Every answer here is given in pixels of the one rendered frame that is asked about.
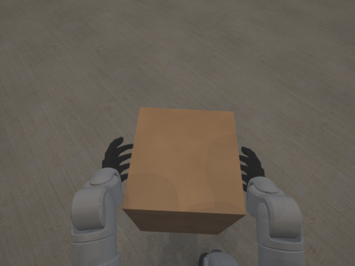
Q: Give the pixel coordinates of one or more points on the carton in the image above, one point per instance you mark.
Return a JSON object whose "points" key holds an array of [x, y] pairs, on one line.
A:
{"points": [[184, 174]]}

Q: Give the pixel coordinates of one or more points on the robot left hand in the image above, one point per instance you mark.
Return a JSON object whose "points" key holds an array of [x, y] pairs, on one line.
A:
{"points": [[113, 160]]}

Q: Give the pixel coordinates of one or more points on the robot right hand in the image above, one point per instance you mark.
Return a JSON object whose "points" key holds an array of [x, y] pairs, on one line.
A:
{"points": [[254, 168]]}

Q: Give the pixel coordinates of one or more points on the robot right forearm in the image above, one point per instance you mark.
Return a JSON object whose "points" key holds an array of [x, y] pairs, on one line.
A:
{"points": [[279, 224]]}

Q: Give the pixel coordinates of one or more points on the right robot shin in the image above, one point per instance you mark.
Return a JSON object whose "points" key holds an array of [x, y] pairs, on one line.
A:
{"points": [[215, 250]]}

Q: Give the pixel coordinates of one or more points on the robot left forearm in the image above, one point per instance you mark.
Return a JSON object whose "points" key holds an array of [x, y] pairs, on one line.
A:
{"points": [[93, 220]]}

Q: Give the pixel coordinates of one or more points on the right robot thigh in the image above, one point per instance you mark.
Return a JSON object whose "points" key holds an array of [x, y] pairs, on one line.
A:
{"points": [[219, 259]]}

